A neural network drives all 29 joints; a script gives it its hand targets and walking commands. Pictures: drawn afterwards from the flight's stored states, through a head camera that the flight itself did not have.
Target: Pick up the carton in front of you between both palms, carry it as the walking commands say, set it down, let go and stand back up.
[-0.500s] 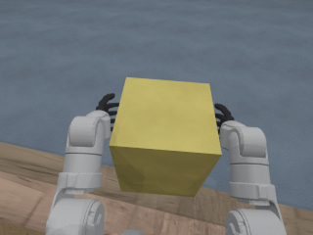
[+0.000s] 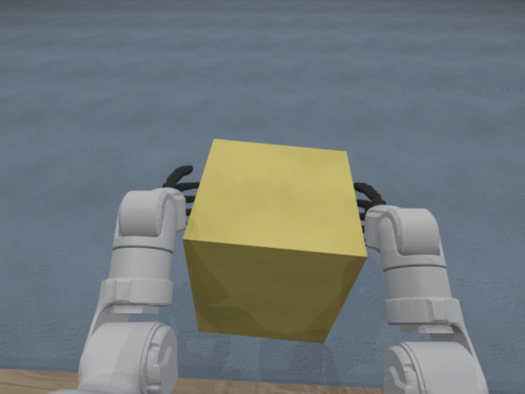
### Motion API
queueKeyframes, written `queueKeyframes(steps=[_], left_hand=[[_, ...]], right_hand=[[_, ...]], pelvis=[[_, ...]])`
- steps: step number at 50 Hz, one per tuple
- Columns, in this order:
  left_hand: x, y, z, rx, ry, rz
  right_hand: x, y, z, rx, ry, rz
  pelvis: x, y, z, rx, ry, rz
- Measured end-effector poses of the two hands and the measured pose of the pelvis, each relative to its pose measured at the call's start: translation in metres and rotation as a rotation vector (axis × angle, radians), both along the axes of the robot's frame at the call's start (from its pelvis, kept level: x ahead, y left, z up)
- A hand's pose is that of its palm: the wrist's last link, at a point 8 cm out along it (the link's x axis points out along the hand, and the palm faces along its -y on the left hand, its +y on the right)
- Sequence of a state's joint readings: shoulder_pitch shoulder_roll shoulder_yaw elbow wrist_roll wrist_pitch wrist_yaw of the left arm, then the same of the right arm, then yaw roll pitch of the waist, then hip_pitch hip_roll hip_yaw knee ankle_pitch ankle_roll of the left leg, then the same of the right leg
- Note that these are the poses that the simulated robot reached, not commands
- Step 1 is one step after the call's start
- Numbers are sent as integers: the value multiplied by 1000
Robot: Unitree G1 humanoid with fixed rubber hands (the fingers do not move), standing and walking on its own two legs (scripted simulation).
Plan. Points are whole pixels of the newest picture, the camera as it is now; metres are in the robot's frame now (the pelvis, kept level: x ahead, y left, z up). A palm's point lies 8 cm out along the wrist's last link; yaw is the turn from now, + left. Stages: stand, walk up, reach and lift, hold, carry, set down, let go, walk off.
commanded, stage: carry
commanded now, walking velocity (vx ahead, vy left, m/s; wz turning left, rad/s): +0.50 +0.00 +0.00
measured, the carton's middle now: (270, 244) +0.35 -0.03 +0.07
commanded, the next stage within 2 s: none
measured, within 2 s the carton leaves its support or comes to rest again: neither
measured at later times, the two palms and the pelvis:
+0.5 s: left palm (179, 175) +0.69 +0.17 -0.04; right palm (292, 166) +0.71 -0.13 -0.05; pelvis +0.34 -0.03 -0.14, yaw +0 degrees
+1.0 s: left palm (196, 142) +1.09 +0.17 -0.20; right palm (273, 145) +1.06 -0.12 -0.21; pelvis +0.72 +0.05 -0.27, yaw -1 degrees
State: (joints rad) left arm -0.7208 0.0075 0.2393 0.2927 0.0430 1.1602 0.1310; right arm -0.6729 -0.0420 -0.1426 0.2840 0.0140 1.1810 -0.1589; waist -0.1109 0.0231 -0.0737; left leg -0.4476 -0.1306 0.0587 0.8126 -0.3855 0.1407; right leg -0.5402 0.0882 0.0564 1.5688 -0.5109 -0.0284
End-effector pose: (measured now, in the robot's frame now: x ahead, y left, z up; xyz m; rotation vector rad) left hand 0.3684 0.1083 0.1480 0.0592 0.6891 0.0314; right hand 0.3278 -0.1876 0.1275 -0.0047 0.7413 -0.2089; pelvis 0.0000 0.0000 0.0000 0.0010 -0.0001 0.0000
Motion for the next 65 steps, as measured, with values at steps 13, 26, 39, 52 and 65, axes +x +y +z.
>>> queueKeyframes(steps=[13,26,39,52,65], left_hand=[[163,20,-98,-55,50,82],[331,59,-200,-5,67,201],[574,81,-273,-23,-87,114],[751,64,-353,-59,79,41],[934,86,-310,4,-20,143]], right_hand=[[185,17,-81,-30,49,55],[396,56,-189,27,67,160],[609,77,-267,6,-87,85],[755,62,-339,5,73,-29],[979,82,-305,21,-19,116]], pelvis=[[161,-7,-51,-7,43,38],[356,-26,-147,-33,64,-3],[585,23,-260,-58,34,5],[748,52,-267,-21,95,-10],[949,36,-267,-17,69,29]])
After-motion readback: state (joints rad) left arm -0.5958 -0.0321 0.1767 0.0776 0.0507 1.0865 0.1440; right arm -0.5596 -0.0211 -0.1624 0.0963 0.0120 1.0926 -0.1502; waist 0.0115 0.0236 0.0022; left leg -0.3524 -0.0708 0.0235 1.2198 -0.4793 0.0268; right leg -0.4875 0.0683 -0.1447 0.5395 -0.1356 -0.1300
